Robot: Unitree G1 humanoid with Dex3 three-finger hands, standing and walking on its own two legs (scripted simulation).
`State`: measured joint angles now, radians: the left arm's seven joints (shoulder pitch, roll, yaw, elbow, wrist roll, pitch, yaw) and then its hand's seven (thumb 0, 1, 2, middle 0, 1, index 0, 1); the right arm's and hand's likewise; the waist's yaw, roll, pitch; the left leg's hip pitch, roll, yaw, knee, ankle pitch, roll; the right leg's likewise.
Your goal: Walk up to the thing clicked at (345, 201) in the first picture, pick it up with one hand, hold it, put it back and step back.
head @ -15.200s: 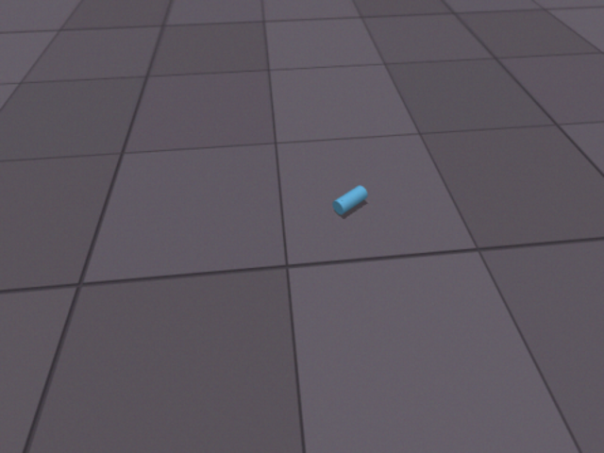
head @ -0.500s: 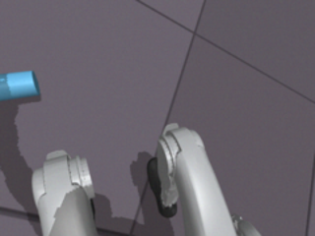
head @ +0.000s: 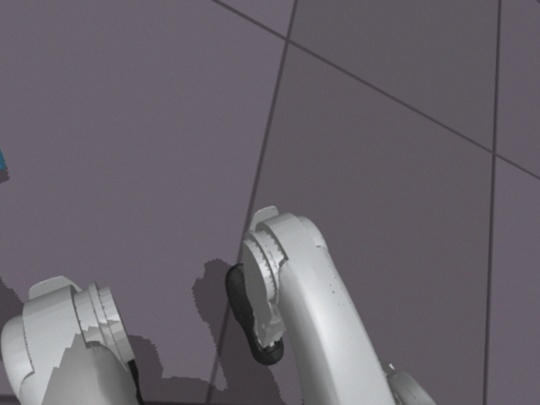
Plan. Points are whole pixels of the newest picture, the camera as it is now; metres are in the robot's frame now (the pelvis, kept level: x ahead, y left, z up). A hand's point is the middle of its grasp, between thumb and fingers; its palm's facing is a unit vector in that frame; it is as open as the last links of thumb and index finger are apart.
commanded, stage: rest palm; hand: left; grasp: from above
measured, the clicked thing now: out of the picture +0.50 +0.32 -0.28
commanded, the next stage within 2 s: close in 1.04 s
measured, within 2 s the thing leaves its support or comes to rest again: neither
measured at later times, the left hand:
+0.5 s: hand out of the picture +0.48 +0.31 -0.25, palm faces -0.47 -0.12 -0.87, open 14.1 cm
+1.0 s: hand out of the picture +0.48 +0.30 -0.26, palm faces -0.47 -0.11 -0.88, open 13.6 cm
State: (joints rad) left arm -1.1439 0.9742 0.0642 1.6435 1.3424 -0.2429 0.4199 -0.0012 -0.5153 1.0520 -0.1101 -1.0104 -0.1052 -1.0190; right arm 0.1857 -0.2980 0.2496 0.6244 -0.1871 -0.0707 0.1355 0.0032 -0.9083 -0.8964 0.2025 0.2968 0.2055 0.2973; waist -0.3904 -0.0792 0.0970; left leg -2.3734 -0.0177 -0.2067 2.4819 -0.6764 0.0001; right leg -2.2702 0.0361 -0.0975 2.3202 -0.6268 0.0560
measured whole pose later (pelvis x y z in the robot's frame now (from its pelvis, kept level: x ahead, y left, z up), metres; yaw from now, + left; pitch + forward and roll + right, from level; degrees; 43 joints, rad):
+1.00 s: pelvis +0.00 +0.01 -0.01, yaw -3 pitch +29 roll -16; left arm -1.11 1.06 0.09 1.71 1.35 -0.25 0.55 0.00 -0.47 1.02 -0.13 -1.00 -0.12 -1.00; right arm 0.14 -0.33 0.32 0.60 -0.23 -0.18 0.20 0.00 -0.91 -0.90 0.20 0.30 0.20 0.30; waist -0.42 -0.14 0.18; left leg -2.36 0.00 -0.26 2.55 -0.72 0.00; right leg -2.24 0.06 -0.14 2.34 -0.64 0.07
